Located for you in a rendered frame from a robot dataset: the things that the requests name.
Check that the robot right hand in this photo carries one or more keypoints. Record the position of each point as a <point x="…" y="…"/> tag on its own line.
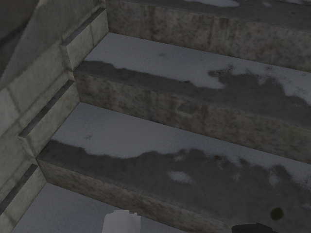
<point x="252" y="228"/>

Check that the left robot thigh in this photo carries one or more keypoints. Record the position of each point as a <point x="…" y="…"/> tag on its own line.
<point x="121" y="221"/>

